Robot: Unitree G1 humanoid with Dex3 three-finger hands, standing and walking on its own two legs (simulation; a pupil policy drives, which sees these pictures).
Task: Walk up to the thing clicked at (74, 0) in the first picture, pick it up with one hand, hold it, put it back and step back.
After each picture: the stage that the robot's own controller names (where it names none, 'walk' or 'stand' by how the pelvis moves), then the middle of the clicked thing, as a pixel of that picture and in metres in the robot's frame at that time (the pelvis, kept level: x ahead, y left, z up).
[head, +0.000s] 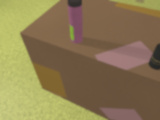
stand; (75, 21) +0.75 +0.07 +0.02
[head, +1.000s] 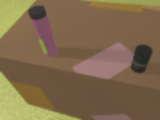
walk; (44, 33) +0.62 +0.23 +0.03
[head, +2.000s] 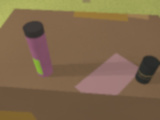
stand; (40, 52) +0.49 +0.21 +0.04
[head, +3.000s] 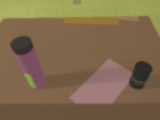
stand; (31, 66) +0.44 +0.24 +0.02
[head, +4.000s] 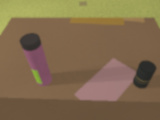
stand; (38, 62) +0.47 +0.22 +0.01
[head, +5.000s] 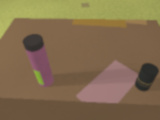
stand; (40, 63) +0.47 +0.21 +0.01
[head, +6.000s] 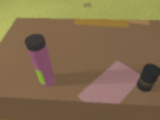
stand; (42, 63) +0.47 +0.21 +0.01
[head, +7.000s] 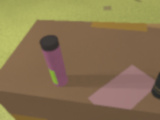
rise first; (55, 63) +0.47 +0.18 +0.02
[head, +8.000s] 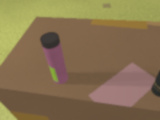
go down; (56, 60) +0.48 +0.18 +0.02
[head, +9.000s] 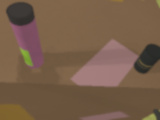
go down; (28, 40) +0.49 +0.17 +0.06
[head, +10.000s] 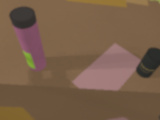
approach; (31, 43) +0.49 +0.18 +0.06
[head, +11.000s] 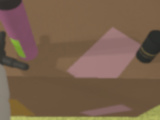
close in; (19, 29) +0.50 +0.18 +0.10
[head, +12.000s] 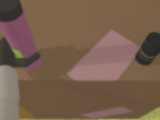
lift; (20, 39) +0.46 +0.18 +0.10
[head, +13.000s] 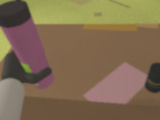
lift; (30, 52) +0.33 +0.16 +0.24
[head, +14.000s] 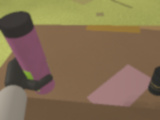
hold; (32, 59) +0.32 +0.17 +0.21
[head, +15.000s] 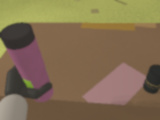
hold; (32, 68) +0.32 +0.17 +0.18
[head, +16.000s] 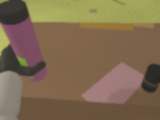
crouch; (26, 47) +0.37 +0.18 +0.21
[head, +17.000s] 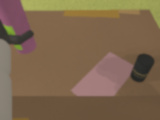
lower; (13, 16) +0.49 +0.19 +0.22
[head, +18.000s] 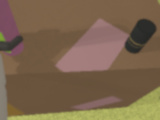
lower; (0, 20) +0.52 +0.18 +0.11
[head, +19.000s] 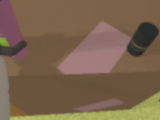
lower; (5, 26) +0.50 +0.18 +0.11
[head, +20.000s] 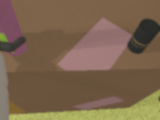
lower; (4, 21) +0.51 +0.18 +0.11
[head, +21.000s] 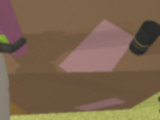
lower; (4, 22) +0.50 +0.18 +0.11
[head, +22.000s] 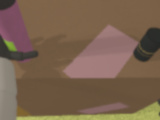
open; (13, 30) +0.49 +0.17 +0.10
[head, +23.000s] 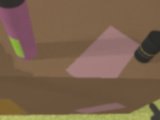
sink last; (19, 28) +0.49 +0.17 +0.10
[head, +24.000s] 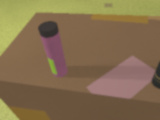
sink last; (54, 52) +0.50 +0.18 +0.07
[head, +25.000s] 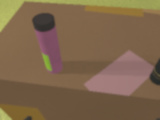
stand; (49, 47) +0.49 +0.17 +0.07
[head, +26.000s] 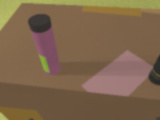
stand; (46, 48) +0.48 +0.18 +0.08
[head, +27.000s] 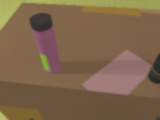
stand; (47, 47) +0.49 +0.17 +0.08
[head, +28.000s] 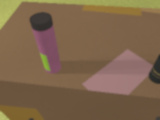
stand; (47, 46) +0.48 +0.17 +0.08
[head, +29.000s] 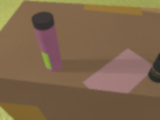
stand; (49, 45) +0.49 +0.17 +0.07
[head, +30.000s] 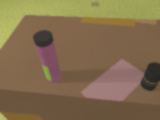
walk; (49, 59) +0.49 +0.18 +0.01
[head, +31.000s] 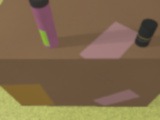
walk; (45, 23) +0.60 +0.19 +0.04
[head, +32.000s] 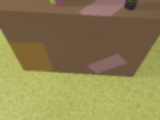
walk; out of the picture +0.91 +0.18 +0.04
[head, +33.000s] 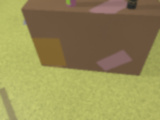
stand; out of the picture +1.13 +0.16 +0.03
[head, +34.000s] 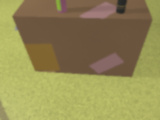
stand; out of the picture +1.12 +0.20 +0.01
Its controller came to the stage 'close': yes
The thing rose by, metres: 0.19
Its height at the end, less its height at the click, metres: +0.00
